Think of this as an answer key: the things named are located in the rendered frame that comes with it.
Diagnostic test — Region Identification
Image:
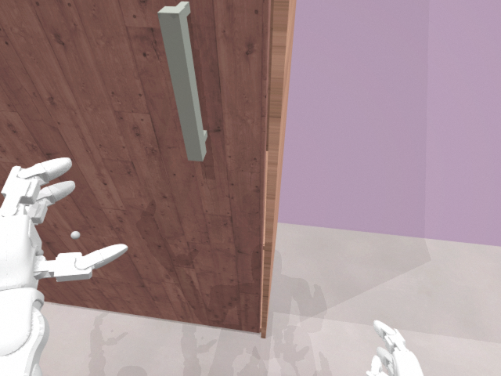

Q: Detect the right robot hand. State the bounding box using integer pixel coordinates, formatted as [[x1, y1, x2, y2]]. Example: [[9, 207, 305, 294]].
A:
[[366, 320, 424, 376]]

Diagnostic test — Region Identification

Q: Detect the left robot hand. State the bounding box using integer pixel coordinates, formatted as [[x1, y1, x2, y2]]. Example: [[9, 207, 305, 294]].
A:
[[0, 157, 128, 291]]

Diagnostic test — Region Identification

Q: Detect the wardrobe door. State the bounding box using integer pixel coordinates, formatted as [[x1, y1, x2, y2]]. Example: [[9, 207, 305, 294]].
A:
[[0, 0, 271, 333]]

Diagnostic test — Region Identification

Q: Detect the handle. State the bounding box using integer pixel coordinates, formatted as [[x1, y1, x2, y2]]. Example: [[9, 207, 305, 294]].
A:
[[157, 2, 207, 161]]

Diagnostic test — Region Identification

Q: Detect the robot left forearm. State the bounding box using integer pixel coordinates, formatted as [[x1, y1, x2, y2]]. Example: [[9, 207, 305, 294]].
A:
[[0, 287, 49, 376]]

